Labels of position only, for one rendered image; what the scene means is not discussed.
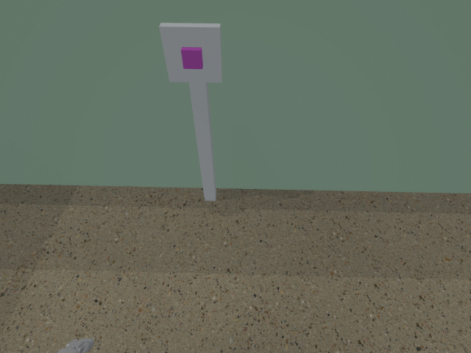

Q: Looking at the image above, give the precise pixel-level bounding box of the left robot hand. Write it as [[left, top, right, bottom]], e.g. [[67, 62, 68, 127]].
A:
[[57, 338, 94, 353]]

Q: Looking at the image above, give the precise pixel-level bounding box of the button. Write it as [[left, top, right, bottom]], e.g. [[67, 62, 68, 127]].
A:
[[181, 47, 203, 69]]

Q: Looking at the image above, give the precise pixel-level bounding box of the panel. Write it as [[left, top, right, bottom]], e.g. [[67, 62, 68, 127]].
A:
[[159, 23, 222, 201]]

